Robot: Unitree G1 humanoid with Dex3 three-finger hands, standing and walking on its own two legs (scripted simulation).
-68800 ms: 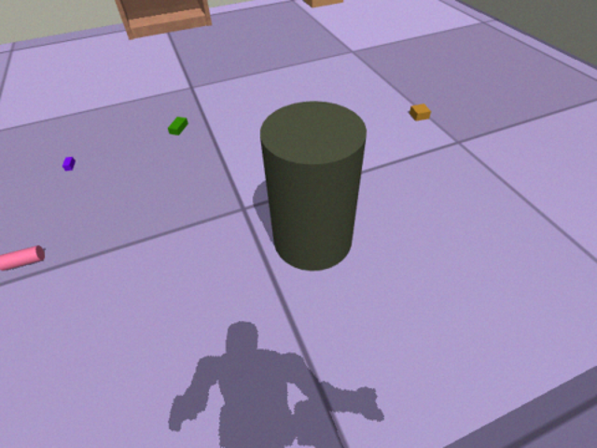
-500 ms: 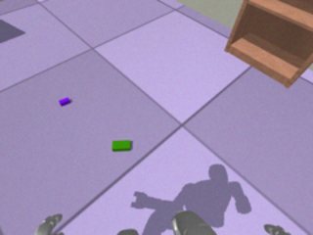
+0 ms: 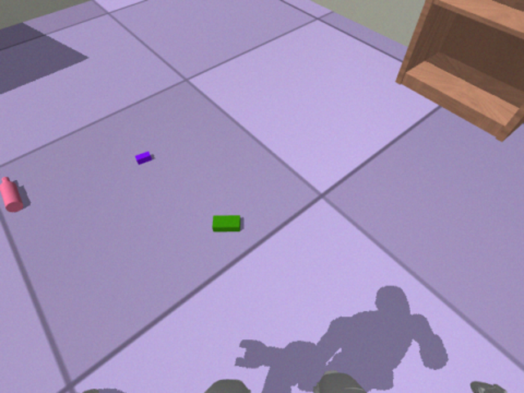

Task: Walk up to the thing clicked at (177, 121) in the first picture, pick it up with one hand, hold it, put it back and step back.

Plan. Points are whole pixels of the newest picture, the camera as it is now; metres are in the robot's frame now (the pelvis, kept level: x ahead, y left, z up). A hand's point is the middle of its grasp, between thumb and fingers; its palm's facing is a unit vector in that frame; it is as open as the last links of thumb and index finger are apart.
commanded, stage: step back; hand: left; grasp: from above
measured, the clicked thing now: (226, 223) +0.83 +0.18 -0.78
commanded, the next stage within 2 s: none
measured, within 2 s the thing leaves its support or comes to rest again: neither
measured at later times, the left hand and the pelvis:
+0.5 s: hand out of the picture +0.08 +0.30 -0.19, palm faces -0.06 -0.94 -0.33, open 7.4 cm; pelvis -0.02 +0.06 -0.04, yaw -1 degrees
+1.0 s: hand out of the picture +0.13 +0.34 -0.20, palm faces -0.13 -0.92 -0.36, open 7.4 cm; pelvis -0.06 +0.09 -0.05, yaw -4 degrees
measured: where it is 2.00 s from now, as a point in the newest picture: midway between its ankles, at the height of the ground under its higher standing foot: outside the picture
